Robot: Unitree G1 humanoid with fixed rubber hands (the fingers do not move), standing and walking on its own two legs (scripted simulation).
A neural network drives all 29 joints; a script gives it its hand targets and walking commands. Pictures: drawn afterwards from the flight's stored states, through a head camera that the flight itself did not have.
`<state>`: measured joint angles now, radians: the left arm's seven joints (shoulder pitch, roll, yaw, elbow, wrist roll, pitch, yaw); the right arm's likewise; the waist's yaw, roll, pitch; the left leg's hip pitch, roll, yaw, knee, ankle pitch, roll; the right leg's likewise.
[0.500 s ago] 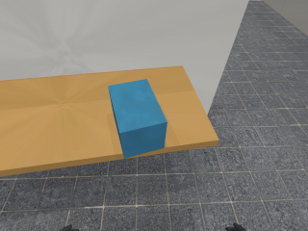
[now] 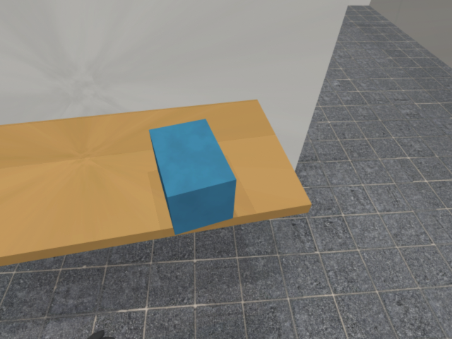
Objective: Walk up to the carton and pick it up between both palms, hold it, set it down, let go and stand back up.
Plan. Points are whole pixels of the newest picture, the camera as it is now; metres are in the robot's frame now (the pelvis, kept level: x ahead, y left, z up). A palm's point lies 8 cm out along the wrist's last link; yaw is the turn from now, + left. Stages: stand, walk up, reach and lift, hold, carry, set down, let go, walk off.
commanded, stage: stand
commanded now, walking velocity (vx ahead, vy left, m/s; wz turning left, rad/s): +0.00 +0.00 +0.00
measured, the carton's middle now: (191, 174) +0.59 +0.10 -0.12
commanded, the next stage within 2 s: walk up in 1.32 s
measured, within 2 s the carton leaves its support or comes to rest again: neither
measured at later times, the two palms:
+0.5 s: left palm out of the picture +0.10 +0.25 -0.10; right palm out of the picture +0.08 -0.25 -0.10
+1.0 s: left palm out of the picture +0.09 +0.25 -0.10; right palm out of the picture +0.05 -0.25 -0.11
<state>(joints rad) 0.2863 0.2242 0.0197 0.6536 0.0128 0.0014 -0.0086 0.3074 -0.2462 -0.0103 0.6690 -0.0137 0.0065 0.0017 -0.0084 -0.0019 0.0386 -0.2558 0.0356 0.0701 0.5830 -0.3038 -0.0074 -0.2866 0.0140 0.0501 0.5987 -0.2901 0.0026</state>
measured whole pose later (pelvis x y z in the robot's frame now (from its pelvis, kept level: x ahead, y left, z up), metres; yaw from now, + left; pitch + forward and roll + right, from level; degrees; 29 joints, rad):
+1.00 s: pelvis +0.00 +0.01 +0.00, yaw -2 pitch -1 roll +1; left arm 0.32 0.24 0.01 0.71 0.01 0.00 0.00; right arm 0.34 -0.26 0.00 0.73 -0.01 0.01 0.00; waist -0.01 -0.01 0.03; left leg -0.24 0.04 0.11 0.55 -0.29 0.00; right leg -0.29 0.02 0.09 0.57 -0.26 0.01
